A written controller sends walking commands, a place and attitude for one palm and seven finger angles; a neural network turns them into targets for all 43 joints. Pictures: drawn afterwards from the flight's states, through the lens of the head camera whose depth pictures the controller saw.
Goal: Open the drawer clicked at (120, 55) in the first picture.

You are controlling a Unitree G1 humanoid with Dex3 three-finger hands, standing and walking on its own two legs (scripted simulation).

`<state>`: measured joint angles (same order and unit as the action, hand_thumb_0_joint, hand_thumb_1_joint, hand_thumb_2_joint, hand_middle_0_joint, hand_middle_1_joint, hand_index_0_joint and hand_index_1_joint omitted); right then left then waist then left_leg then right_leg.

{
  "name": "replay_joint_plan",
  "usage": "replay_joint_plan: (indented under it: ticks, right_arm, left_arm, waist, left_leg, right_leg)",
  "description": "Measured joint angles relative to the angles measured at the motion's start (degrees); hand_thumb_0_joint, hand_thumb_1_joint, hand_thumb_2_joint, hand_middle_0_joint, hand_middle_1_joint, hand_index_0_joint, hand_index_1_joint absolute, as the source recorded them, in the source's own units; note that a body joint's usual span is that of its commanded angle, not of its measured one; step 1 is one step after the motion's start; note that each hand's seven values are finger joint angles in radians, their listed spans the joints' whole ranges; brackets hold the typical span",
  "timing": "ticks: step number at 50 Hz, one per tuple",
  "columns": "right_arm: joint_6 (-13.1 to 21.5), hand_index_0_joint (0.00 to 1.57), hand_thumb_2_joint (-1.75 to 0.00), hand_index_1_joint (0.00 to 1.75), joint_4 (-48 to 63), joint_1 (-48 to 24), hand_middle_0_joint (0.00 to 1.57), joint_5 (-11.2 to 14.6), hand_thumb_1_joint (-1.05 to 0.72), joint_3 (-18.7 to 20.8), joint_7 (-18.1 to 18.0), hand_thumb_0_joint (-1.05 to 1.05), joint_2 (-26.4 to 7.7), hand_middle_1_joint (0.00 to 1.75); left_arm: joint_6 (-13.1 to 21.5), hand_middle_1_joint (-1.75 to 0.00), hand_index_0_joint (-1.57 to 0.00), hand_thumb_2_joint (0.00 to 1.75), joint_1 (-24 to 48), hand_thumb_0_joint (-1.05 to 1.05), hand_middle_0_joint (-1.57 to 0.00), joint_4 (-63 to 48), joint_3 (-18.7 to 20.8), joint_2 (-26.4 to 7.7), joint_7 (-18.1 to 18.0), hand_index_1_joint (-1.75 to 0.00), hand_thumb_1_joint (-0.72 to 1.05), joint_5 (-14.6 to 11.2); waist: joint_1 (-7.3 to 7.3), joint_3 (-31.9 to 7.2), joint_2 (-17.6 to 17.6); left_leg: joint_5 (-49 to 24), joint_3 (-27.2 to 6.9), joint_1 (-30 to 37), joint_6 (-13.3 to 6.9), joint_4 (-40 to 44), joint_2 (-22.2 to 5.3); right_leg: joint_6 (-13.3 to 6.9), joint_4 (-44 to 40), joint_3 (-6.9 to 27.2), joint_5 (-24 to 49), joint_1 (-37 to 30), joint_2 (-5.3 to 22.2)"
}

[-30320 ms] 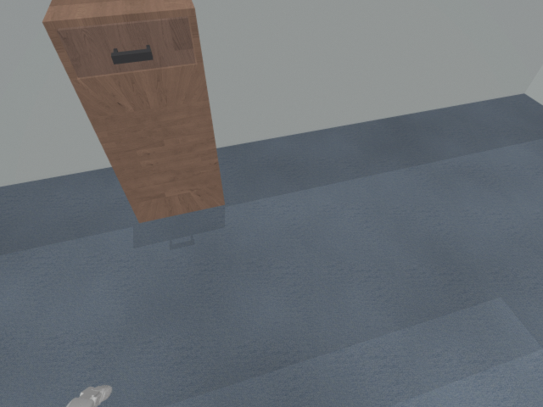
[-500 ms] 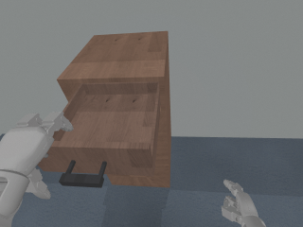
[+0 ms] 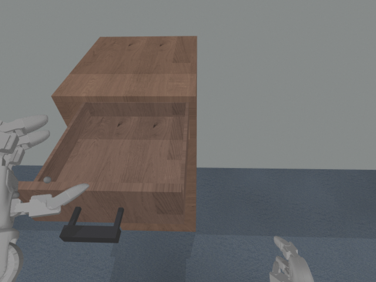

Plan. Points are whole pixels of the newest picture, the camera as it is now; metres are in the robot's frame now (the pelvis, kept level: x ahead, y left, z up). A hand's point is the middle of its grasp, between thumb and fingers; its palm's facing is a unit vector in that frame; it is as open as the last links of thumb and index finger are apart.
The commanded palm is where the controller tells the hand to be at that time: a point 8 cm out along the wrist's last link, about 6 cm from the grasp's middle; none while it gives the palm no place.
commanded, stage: draw the hand back to the body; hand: left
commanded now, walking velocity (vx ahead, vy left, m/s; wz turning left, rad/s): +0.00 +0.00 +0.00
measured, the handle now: (94, 223) +0.22 +0.23 +0.02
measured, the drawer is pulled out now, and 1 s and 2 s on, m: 0.30 0.30 0.30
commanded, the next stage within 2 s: step back with the hand held close in 0.54 s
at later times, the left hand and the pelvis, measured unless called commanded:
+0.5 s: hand (46, 193) +0.18 +0.23 +0.20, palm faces +0.47 -0.80 -0.36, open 7.7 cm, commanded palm +0.12 +0.27 +0.21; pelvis +0.00 -0.02 +0.00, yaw +1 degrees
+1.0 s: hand (34, 211) +0.16 +0.24 +0.18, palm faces +0.36 -0.78 -0.51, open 7.4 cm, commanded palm +0.09 +0.29 +0.21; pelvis -0.03 +0.01 -0.01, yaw +2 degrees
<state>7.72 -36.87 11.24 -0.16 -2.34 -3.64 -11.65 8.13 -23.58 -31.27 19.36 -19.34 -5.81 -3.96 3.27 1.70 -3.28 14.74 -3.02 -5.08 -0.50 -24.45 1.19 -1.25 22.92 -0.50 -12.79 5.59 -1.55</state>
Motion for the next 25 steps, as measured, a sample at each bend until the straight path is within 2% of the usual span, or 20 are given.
replay_joint_plan:
  ticks: [8, 16, 25]
  right_arm:
    - [-0.8, 0.21, -0.89, 0.29, 0.3, -0.5, 0.20, 0.4, -0.90, 1.0, -0.4, 0.02, -0.5, 0.30]
    - [-1.1, 0.20, -0.89, 0.29, 0.4, -1.5, 0.20, 0.5, -0.90, 1.1, -0.7, 0.02, -0.5, 0.30]
    - [-0.9, 0.21, -0.89, 0.29, 0.4, -1.6, 0.20, 0.4, -0.90, 0.8, -0.7, 0.01, -0.2, 0.30]
  left_arm:
    - [-0.8, -0.69, -0.26, 0.63, -3.7, 0.00, -0.25, -1.0, -0.1, -0.2, 0.1, -0.70, 0.28, -0.2]
    - [-1.0, -0.51, -0.24, 0.75, -2.3, 0.00, -0.23, 0.5, 1.3, 0.1, -0.5, -0.52, 0.55, -0.4]
    - [-1.6, -0.35, -0.22, 0.86, -2.1, 0.01, -0.21, 1.2, 0.0, 1.0, -0.4, -0.36, 0.80, -0.4]
  waist:
    - [0.26, -0.8, -0.8]
    - [0.94, -1.0, -1.2]
    - [0.98, -0.9, -1.1]
  left_leg:
    - [0.0, -0.1, -0.3, 0.2, 0.2, -0.2]
    - [-0.3, -0.7, -0.1, 0.6, 0.4, -0.5]
    - [-0.7, -1.1, -0.1, 1.1, 0.5, -1.0]
  right_leg:
    - [-0.1, -0.5, -0.1, 0.1, 0.2, -0.2]
    - [-0.5, -0.8, -0.8, 0.3, -0.2, -0.5]
    - [-1.1, -1.0, -1.2, 0.7, -0.4, -1.0]
